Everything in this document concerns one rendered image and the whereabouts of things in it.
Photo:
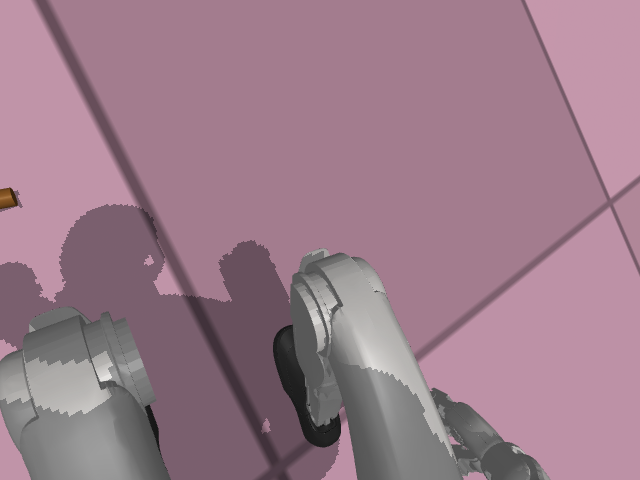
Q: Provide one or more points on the right robot foot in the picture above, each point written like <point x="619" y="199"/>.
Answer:
<point x="293" y="382"/>

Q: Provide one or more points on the right robot hand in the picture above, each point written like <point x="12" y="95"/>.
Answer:
<point x="468" y="428"/>

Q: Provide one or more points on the right robot arm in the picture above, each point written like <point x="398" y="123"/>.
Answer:
<point x="506" y="461"/>

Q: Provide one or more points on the left robot foot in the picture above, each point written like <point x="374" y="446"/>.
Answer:
<point x="153" y="425"/>

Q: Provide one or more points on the bottle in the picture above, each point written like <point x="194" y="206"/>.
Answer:
<point x="7" y="198"/>

